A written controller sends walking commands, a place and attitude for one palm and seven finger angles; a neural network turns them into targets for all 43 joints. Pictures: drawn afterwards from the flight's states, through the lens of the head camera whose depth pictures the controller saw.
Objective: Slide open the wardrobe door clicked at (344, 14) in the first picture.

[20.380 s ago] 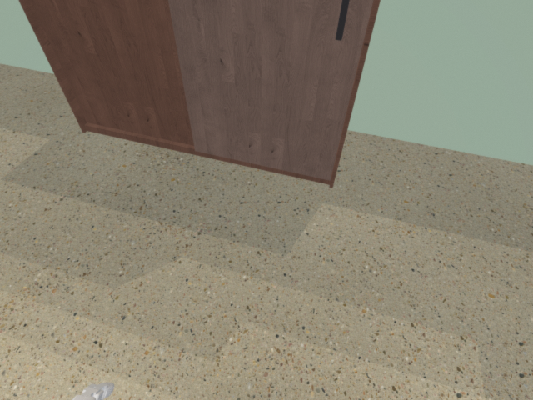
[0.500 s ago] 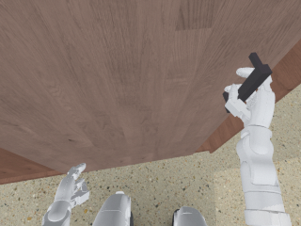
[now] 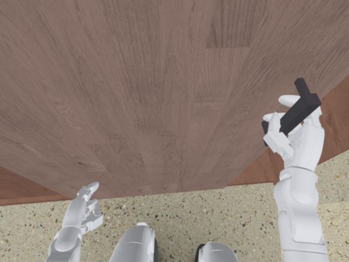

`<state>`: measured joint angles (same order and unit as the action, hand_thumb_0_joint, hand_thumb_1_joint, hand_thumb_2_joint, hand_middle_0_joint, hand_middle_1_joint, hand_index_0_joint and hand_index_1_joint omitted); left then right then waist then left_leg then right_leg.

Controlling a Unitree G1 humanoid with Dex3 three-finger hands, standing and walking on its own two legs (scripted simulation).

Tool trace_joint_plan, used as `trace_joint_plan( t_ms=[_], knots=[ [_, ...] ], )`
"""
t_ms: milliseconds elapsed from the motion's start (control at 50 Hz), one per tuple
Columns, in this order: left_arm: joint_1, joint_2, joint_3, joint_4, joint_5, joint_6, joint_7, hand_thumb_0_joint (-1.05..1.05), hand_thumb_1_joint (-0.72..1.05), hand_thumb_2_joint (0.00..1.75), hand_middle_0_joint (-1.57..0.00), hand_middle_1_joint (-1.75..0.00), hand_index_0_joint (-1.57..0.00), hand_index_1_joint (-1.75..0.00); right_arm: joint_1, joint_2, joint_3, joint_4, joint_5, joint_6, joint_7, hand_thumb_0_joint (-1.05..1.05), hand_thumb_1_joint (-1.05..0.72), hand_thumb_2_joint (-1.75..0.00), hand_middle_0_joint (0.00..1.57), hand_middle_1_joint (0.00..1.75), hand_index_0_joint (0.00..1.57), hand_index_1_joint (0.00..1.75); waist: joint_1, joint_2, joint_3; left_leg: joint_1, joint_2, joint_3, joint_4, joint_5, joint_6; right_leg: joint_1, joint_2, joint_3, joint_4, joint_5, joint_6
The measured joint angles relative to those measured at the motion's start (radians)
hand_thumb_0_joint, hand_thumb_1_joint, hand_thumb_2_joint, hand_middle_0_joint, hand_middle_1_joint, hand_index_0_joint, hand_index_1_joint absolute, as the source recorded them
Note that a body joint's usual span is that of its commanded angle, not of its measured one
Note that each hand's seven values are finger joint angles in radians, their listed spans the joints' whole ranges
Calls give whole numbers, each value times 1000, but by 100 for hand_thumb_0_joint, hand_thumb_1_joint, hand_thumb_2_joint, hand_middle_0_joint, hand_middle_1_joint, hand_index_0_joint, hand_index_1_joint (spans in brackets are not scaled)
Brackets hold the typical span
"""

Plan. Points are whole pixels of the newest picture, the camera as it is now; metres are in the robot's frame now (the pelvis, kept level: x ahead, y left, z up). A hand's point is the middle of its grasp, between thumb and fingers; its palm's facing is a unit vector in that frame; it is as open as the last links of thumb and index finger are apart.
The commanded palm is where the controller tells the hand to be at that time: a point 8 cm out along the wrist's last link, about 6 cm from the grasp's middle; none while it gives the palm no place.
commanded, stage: step sideways, sliding the door along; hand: right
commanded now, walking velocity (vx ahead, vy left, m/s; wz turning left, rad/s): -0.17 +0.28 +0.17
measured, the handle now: (283, 115) +0.38 -0.21 +0.10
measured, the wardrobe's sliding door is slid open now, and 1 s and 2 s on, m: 0.31 0.44 0.44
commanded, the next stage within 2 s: stop walking and hold the door there in 0.66 s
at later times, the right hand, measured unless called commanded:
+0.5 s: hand (202, 137) +0.33 -0.04 +0.10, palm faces +0.49 +0.86 -0.14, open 6.7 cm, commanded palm +0.28 -0.01 +0.09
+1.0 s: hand (207, 140) +0.32 -0.05 +0.10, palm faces +0.46 +0.83 -0.31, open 6.6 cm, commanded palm +0.28 -0.07 +0.07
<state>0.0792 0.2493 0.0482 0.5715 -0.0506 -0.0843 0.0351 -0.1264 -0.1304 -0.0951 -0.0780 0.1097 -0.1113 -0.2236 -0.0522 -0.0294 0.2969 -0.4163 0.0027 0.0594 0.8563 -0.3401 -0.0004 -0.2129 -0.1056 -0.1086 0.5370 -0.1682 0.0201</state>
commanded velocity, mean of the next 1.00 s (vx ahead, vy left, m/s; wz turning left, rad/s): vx -0.17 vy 0.18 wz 0.06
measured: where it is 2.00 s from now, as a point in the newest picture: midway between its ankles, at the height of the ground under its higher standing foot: outside the picture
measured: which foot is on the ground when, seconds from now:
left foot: up 0.00-0.32, down 0.34-0.58, up 0.60-1.00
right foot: down 0.00-0.36, up 0.38-0.56, down 0.58-1.00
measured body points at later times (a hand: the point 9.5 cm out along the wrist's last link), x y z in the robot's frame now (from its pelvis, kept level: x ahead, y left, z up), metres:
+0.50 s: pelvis -0.05 +0.18 -0.01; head +0.05 +0.24 +0.42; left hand +0.12 +0.43 -0.15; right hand +0.30 -0.09 +0.11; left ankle -0.01 +0.31 -0.73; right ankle -0.09 +0.02 -0.66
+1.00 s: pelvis -0.05 +0.26 +0.02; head +0.01 +0.23 +0.46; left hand +0.10 +0.51 -0.05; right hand +0.29 -0.09 +0.12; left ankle -0.02 +0.42 -0.62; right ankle -0.06 +0.09 -0.73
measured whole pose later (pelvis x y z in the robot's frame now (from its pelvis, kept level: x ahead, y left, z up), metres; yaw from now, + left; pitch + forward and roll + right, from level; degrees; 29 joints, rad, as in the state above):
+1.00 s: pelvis -0.05 +0.26 +0.02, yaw +13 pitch -3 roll +6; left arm 0.14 0.17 -0.03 0.56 -0.04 -0.08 0.08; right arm -0.13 -0.52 -0.46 0.29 0.07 -0.05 -0.18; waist -0.09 -0.02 0.17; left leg -0.61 0.04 0.14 1.18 -0.46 -0.02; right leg -0.04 -0.30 -0.21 0.40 -0.27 0.11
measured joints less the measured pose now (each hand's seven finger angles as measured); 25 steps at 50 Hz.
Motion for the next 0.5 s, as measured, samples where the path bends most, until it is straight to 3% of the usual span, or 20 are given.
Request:
trace_joint_plan(
  t_ms=[40,80,120,160,220,300,340,360,380,400,420,460,500],
  knots=[
    [21,-21,-6,8,9,9,-9,1,91,90,-20,-30,-20,-30,-23,5,29,1,-32,14,-3,3,-76,-81,43,140,26,140,-29,38,-2,-66,-21,-51,265,-130,-13,20,-28,-4,5,-92,29],
    [35,-37,-19,5,22,0,-8,1,91,90,-20,-30,-20,-30,-29,18,48,5,-49,25,-14,3,-76,-81,39,140,27,140,-38,36,-8,-109,-26,-64,456,-189,-24,27,-74,11,-1,-100,53],
    [42,-50,-31,-8,27,-7,-10,1,90,90,-20,-30,-20,-30,-26,22,59,8,-53,31,-23,3,-77,-81,36,140,29,140,-52,16,-18,-146,-10,-73,575,-211,-33,30,-129,10,-17,-81,69],
    [43,-63,-41,-25,29,-10,-9,1,90,90,-20,-30,-20,-30,-20,19,61,6,-48,36,-27,3,-77,-81,35,140,30,140,-67,-5,-25,-165,19,-80,604,-216,-43,36,-182,1,-32,-67,82],
    [44,-83,-50,-49,27,-13,-12,1,90,90,-20,-30,-20,-30,-26,16,48,15,-41,33,-23,3,-77,-81,35,140,30,140,-90,-33,-27,-136,65,-61,470,-202,-51,47,-253,-10,-51,-47,107],
    [42,-97,-58,-63,21,-29,-22,1,90,90,-20,-30,-20,-30,-69,-11,13,62,-39,13,-14,1,-74,-83,39,140,28,140,-99,-53,-20,-8,79,-19,129,-113,-49,29,-306,9,-26,-31,132],
    [43,-100,-62,-57,10,-37,-28,1,90,90,-20,-30,-20,-30,-125,-30,-55,114,-24,26,-30,1,-73,-83,41,140,23,140,-95,-40,-20,99,83,-8,-112,40,-50,-9,-300,39,45,-49,104],
    [31,-82,-61,-44,4,-39,-30,1,90,90,-20,-30,-20,-30,-154,-28,-99,150,-21,29,-34,0,-71,-84,42,140,20,140,-82,-74,-5,132,67,16,-139,2,-47,-27,-317,74,91,-66,76],
    [11,-54,-52,-23,0,-37,-30,1,90,90,-20,-30,-21,-30,-173,-20,-137,185,-20,33,-40,-1,-70,-84,42,140,17,140,-52,-130,22,149,43,46,-127,-13,-38,-47,-322,132,149,-107,46],
    [-6,-30,-41,1,0,-31,-26,1,90,90,-20,-30,-21,-30,-178,-22,-165,210,-19,43,-44,-2,-70,-83,43,140,14,140,-26,-158,32,143,41,58,-116,-13,-29,-82,-279,169,251,-212,32],
    [-19,-13,-30,26,3,-21,-20,1,90,90,-20,-30,-20,-30,-173,-34,-186,232,-9,46,-41,-3,-70,-83,43,139,12,140,-13,-156,28,120,54,50,-109,-5,-23,-123,-201,184,387,-314,24],
    [-32,16,-12,66,3,-6,-7,1,90,90,-20,-30,-20,-30,-154,-51,-218,248,27,48,-39,-3,-71,-83,39,134,10,140,-2,-127,15,85,74,18,-135,32,-14,-174,-49,162,612,-412,13],
    [-16,35,-1,82,-5,-6,4,1,90,90,-20,-30,-20,-30,-147,-57,-235,234,39,58,-50,-2,-73,-83,36,130,9,140,12,-96,9,80,78,15,-188,75,0,-173,47,112,626,-448,6]
  ],
)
